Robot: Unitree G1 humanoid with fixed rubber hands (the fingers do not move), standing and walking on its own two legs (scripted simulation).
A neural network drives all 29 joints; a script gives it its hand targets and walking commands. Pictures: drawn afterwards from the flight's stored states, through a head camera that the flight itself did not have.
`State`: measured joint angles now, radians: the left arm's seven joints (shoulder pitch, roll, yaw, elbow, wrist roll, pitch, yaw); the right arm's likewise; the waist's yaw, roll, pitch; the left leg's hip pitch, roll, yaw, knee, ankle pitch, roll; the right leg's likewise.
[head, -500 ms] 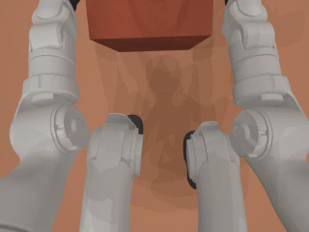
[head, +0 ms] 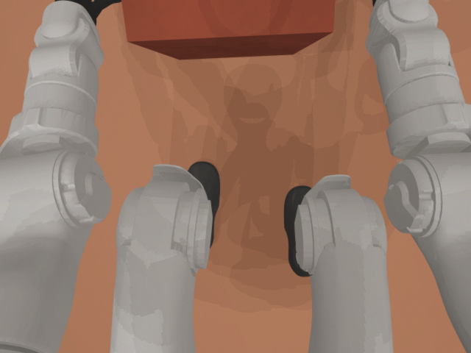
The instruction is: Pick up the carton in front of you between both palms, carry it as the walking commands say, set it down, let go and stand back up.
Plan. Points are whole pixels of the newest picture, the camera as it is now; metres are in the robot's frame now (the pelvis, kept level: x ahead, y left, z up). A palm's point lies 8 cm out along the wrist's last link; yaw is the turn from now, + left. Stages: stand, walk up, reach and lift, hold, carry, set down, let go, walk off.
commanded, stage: set down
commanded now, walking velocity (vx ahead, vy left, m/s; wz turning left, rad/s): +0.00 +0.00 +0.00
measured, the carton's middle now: out of the picture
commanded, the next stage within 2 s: let go in 1.12 s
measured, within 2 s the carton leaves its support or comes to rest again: neither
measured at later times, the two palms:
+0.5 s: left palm out of the picture +0.53 +0.28 -0.03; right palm out of the picture +0.57 -0.10 -0.04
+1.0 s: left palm out of the picture +0.53 +0.29 +0.11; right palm out of the picture +0.58 -0.10 +0.11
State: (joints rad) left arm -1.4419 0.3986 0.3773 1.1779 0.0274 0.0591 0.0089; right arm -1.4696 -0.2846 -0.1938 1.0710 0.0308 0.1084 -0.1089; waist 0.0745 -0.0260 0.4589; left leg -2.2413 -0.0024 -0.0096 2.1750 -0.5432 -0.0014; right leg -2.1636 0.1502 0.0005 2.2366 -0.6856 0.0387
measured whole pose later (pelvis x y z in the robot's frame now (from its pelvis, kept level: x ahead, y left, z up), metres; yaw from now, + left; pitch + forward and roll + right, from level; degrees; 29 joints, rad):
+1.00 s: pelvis +0.03 +0.01 +0.20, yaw +1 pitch +47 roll -3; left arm -1.19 0.37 0.31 0.89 -0.05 0.21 -0.05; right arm -1.21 -0.23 -0.26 0.85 0.02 0.24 -0.10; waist 0.06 -0.04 -0.05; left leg -1.85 -0.04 -0.04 1.43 -0.40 0.00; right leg -1.77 0.08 0.01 1.46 -0.51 0.01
